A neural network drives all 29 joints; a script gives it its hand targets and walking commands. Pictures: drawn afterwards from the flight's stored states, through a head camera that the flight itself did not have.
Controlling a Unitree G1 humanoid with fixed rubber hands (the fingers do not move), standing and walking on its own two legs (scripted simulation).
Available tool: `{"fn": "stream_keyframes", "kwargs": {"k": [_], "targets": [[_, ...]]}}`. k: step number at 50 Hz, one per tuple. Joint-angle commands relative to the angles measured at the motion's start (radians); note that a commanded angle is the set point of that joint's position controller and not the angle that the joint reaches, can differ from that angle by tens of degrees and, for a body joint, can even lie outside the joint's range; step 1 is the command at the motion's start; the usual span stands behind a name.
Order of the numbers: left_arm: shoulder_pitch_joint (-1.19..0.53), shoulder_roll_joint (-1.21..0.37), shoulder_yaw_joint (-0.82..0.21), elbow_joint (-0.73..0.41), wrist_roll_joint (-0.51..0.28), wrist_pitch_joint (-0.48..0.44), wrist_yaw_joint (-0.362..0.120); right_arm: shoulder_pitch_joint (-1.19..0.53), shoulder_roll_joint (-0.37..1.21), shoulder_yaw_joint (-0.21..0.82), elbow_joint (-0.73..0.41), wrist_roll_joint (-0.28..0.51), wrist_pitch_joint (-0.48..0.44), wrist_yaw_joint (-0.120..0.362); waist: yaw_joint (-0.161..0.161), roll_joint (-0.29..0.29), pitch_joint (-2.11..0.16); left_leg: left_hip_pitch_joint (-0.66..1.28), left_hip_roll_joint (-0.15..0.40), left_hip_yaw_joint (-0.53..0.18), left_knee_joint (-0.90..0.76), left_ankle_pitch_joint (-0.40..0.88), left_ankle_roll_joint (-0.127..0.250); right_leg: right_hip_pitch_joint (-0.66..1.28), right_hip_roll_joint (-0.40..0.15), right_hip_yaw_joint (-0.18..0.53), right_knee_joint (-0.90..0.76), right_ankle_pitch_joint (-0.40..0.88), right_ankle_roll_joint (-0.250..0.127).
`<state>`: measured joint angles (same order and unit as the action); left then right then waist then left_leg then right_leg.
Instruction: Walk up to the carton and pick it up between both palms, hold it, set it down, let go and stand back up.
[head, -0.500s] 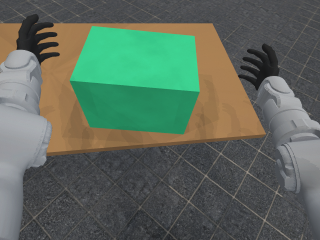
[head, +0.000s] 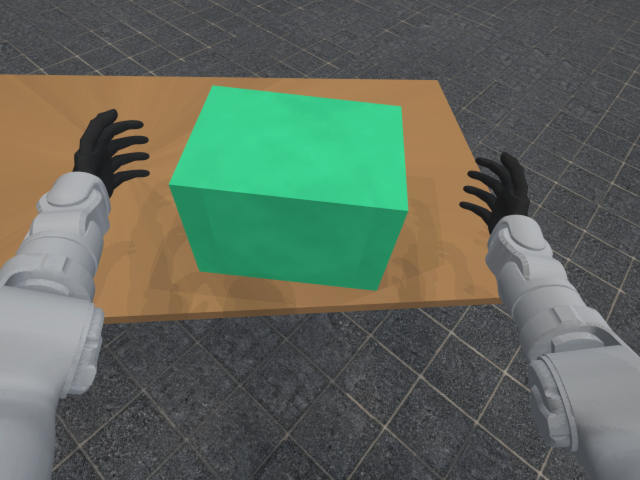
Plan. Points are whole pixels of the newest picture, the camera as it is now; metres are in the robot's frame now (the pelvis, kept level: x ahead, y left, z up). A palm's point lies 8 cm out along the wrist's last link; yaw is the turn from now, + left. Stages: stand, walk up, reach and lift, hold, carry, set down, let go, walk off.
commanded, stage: set down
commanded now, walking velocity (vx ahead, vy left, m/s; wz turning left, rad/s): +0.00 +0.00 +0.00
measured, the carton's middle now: (297, 191) +0.57 +0.01 +0.00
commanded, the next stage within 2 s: let go in 1.84 s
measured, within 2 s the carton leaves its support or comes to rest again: neither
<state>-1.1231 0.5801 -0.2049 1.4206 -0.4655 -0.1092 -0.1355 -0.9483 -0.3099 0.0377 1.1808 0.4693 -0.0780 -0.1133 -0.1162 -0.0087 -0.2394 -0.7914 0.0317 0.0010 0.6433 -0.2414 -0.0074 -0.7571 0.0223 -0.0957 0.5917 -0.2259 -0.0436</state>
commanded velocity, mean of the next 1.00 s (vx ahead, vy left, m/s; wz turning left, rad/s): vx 0.00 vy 0.00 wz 0.00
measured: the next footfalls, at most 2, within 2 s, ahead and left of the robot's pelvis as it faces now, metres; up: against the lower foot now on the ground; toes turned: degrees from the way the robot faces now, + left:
none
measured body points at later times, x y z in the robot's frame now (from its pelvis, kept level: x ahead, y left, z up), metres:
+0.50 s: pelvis -0.02 +0.02 +0.00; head +0.04 +0.03 +0.44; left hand +0.44 +0.27 +0.09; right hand +0.38 -0.24 +0.05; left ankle +0.02 +0.12 -0.72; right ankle +0.02 -0.09 -0.72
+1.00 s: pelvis -0.02 +0.03 +0.00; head +0.03 +0.04 +0.45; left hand +0.37 +0.29 +0.03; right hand +0.33 -0.22 +0.00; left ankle +0.02 +0.12 -0.72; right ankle +0.02 -0.09 -0.72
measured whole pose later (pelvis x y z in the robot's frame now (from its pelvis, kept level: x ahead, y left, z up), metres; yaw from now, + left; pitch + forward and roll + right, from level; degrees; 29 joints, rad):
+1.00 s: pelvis -0.02 +0.03 +0.00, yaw +0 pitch +11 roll -2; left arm -0.60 0.47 -0.17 1.14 -0.44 -0.30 -0.10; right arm -0.50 -0.24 0.00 1.03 0.37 -0.26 -0.10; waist -0.05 0.02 -0.10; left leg -0.63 0.00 0.00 0.73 -0.29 0.03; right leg -0.59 0.00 -0.07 0.67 -0.26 -0.01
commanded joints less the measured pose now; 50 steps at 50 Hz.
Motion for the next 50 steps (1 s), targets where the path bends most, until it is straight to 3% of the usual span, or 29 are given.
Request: {"fn": "stream_keyframes", "kwargs": {"k": [1, 2, 6, 9, 11, 16, 18, 21, 22, 24, 25, 30, 33, 34, 38, 41, 43, 46, 50], "targets": [[-0.467, 0.203, 0.046, -0.219, -0.001, -0.066, -0.003, -0.436, -0.242, -0.032, -0.225, -0.012, -0.069, -0.007, 0.007, 0.141, -0.728, 0.46, -0.062, 0.03, 0.017, 0.476, -0.04, 0.42, 0.018, 0.02, -0.007, 0.516, 0.07], [-0.493, 0.196, 0.035, -0.239, -0.004, -0.07, 0.002, -0.45, -0.252, -0.05, -0.221, -0.009, -0.072, -0.005, -0.005, 0.156, -0.721, 0.469, -0.054, 0.026, 0.01, 0.464, -0.047, 0.394, 0.019, 0.014, -0.01, 0.488, 0.062], [-0.419, 0.191, 0.047, -0.197, 0.0, -0.078, -0.007, -0.401, -0.224, -0.023, -0.205, -0.006, -0.07, -0.002, 0.015, 0.126, -0.607, 0.447, -0.061, 0.026, -0.004, 0.384, -0.026, 0.403, 0.008, 0.028, -0.027, 0.402, 0.065], [-0.424, 0.174, 0.007, -0.187, -0.025, -0.096, 0.006, -0.403, -0.232, -0.027, -0.176, -0.004, -0.072, 0.015, 0.007, 0.126, -0.542, 0.475, -0.048, 0.009, -0.021, 0.324, -0.029, 0.31, 0.012, 0.01, -0.041, 0.277, 0.053], [-0.363, 0.155, 0.012, -0.2, -0.007, -0.107, 0.004, -0.335, -0.213, -0.02, -0.186, -0.009, -0.08, 0.024, 0.023, 0.131, -0.559, 0.478, -0.05, 0.013, -0.014, 0.323, -0.026, 0.334, 0.011, 0.014, -0.04, 0.268, 0.056], [-0.357, 0.163, 0.002, -0.209, -0.029, -0.123, 0.02, -0.344, -0.222, -0.035, -0.205, -0.029, -0.085, 0.034, 0.025, 0.1, -0.53, 0.449, -0.047, 0.001, -0.021, 0.233, -0.02, 0.292, 0.008, 0.008, -0.031, 0.18, 0.055], [-0.328, 0.161, 0.003, -0.214, -0.04, -0.136, 0.021, -0.329, -0.206, -0.026, -0.247, -0.032, -0.092, 0.031, 0.034, 0.067, -0.541, 0.409, -0.05, -0.002, -0.022, 0.21, -0.007, 0.322, 0.009, 0.016, -0.019, 0.183, 0.061], [-0.317, 0.156, -0.006, -0.243, -0.039, -0.153, 0.034, -0.313, -0.213, -0.05, -0.257, -0.042, -0.106, 0.032, 0.026, 0.103, -0.58, 0.435, -0.043, -0.007, -0.015, 0.205, -0.017, 0.285, 0.012, 0.009, -0.005, 0.161, 0.054], [-0.3, 0.155, 0.005, -0.234, -0.037, -0.153, 0.036, -0.296, -0.207, -0.043, -0.252, -0.044, -0.105, 0.035, 0.043, 0.104, -0.574, 0.435, -0.045, -0.004, -0.012, 0.205, -0.017, 0.294, 0.01, 0.015, -0.001, 0.164, 0.052], [-0.292, 0.153, 0.009, -0.255, -0.032, -0.153, 0.039, -0.281, -0.212, -0.063, -0.253, -0.057, -0.107, 0.028, 0.029, 0.101, -0.552, 0.429, -0.043, -0.013, -0.01, 0.191, -0.021, 0.289, 0.012, 0.014, 0.006, 0.152, 0.049], [-0.26, 0.155, 0.018, -0.257, -0.03, -0.155, 0.038, -0.262, -0.203, -0.054, -0.256, -0.056, -0.113, 0.025, 0.041, 0.099, -0.563, 0.431, -0.045, -0.008, -0.008, 0.209, -0.018, 0.305, 0.012, 0.016, 0.005, 0.17, 0.053], [-0.137, 0.137, 0.048, -0.305, 0.003, -0.173, 0.029, -0.147, -0.175, -0.055, -0.283, -0.073, -0.152, 0.011, 0.04, 0.076, -0.55, 0.45, -0.058, -0.008, -0.003, 0.248, -0.021, 0.363, 0.013, 0.021, 0.011, 0.215, 0.056], [-0.157, 0.144, 0.057, -0.368, 0.01, -0.183, 0.042, -0.141, -0.185, -0.078, -0.301, -0.068, -0.164, 0.012, 0.039, 0.126, -0.535, 0.477, -0.05, -0.011, 0.001, 0.231, -0.031, 0.298, 0.018, 0.018, 0.01, 0.152, 0.046], [-0.102, 0.134, 0.067, -0.373, 0.016, -0.183, 0.046, -0.105, -0.178, -0.071, -0.305, -0.075, -0.169, 0.016, 0.055, 0.121, -0.507, 0.476, -0.048, -0.013, -0.003, 0.228, -0.03, 0.316, 0.019, 0.017, 0.008, 0.147, 0.046], [-0.039, 0.131, 0.069, -0.39, 0.01, -0.206, 0.042, -0.044, -0.148, -0.068, -0.325, -0.085, -0.183, 0.013, 0.048, 0.088, -0.48, 0.472, -0.047, -0.019, -0.004, 0.215, -0.025, 0.329, 0.015, 0.02, 0.007, 0.144, 0.052], [-0.009, 0.118, 0.07, -0.416, 0.014, -0.225, 0.045, -0.012, -0.147, -0.083, -0.317, -0.098, -0.201, 0.011, 0.041, 0.113, -0.46, 0.489, -0.043, -0.024, 0.003, 0.208, -0.032, 0.3, 0.014, 0.02, 0.015, 0.128, 0.044], [0.031, 0.115, 0.079, -0.422, 0.025, -0.23, 0.046, 0.013, -0.135, -0.082, -0.324, -0.104, -0.213, 0.014, 0.059, 0.123, -0.431, 0.478, -0.045, -0.019, 0.003, 0.195, -0.032, 0.304, 0.013, 0.022, 0.012, 0.113, 0.043], [0.096, 0.093, 0.068, -0.412, 0.012, -0.238, 0.038, 0.064, -0.129, -0.077, -0.313, -0.103, -0.224, 0.016, 0.049, 0.104, -0.377, 0.476, -0.038, -0.031, -0.008, 0.193, -0.035, 0.311, 0.012, 0.02, 0.008, 0.101, 0.039], [0.211, 0.093, 0.098, -0.471, 0.041, -0.257, 0.035, 0.168, -0.096, -0.064, -0.362, -0.117, -0.255, 0.019, 0.071, 0.088, -0.364, 0.484, -0.039, -0.028, -0.006, 0.235, -0.032, 0.37, 0.012, 0.033, 0.007, 0.137, 0.046]]}}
